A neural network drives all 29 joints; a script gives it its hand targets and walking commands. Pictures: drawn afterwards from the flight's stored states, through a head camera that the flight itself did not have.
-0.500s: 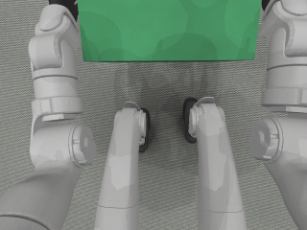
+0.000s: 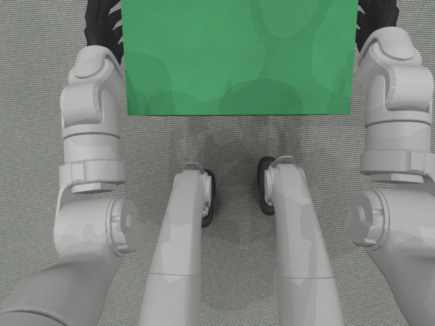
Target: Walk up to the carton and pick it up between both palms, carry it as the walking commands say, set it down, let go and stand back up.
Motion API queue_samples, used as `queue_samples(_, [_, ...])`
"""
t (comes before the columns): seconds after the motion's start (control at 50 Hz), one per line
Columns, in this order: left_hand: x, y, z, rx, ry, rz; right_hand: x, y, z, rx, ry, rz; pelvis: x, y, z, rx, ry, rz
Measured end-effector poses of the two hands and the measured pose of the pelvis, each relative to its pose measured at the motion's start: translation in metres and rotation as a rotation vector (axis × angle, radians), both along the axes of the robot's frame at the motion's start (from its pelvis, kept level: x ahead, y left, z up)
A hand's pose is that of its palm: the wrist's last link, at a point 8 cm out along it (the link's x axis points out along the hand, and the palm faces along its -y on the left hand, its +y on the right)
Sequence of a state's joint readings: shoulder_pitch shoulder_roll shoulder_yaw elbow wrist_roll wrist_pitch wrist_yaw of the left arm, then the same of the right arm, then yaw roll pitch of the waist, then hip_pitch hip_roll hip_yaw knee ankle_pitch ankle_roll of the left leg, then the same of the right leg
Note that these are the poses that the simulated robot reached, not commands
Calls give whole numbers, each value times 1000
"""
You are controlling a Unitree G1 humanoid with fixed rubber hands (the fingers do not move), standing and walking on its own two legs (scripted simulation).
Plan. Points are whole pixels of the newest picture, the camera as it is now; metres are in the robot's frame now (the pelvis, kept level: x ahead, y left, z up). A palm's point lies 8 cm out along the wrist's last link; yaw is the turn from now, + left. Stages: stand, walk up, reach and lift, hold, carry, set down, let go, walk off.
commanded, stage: reach and lift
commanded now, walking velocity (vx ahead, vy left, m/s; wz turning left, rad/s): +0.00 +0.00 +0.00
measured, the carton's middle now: (234, 62) +0.49 +0.00 -0.12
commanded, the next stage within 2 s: none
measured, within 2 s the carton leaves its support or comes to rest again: neither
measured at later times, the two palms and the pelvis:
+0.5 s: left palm (73, 44) +0.47 +0.18 +0.02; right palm (411, 24) +0.48 -0.19 +0.01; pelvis +0.02 +0.00 +0.07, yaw +0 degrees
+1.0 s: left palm out of the picture +0.45 +0.17 +0.13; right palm out of the picture +0.44 -0.20 +0.12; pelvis +0.06 +0.00 +0.13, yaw -2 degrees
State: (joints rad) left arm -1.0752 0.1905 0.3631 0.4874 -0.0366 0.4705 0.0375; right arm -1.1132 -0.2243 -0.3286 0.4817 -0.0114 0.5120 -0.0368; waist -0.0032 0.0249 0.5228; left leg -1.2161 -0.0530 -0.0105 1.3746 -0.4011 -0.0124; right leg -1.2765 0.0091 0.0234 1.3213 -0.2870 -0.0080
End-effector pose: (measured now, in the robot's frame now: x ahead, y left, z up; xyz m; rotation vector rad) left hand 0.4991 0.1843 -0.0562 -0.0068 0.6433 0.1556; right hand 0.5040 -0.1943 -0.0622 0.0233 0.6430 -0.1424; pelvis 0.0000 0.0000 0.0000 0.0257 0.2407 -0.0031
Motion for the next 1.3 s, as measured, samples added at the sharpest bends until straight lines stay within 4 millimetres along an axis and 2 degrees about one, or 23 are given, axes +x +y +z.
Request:
queue_samples(0.6, [-32, 0, 92, -13, 3, 9, -34, 0, 92, -6, 4, -3, 20, 1, 79, -3, -139, -10])
queue_samples(0.86, [-49, -8, 141, -2, 10, -2, -54, -7, 137, -2, 12, -13, 34, 2, 111, 5, -177, -28])
queue_samples(0.96, [-53, -11, 170, -7, 20, -2, -60, -10, 166, 8, 22, -22, 50, 2, 123, 7, -114, -37])
queue_samples(1.04, [-53, -11, 205, -8, 12, 1, -59, -11, 199, 12, 15, -21, 72, 0, 132, 4, -68, -40])
queue_samples(1.12, [-51, -10, 236, -13, -8, 3, -54, -10, 231, 13, -5, -9, 92, -1, 141, -7, -108, -37])
queue_samples(1.22, [-49, -6, 253, -33, -10, 13, -50, -10, 252, 39, -11, 17, 114, -2, 150, -21, -179, -29])
queue_samples(1.3, [-49, -4, 254, -43, -5, 17, -48, -8, 254, 32, -9, 29, 131, -4, 155, -28, -210, -16])
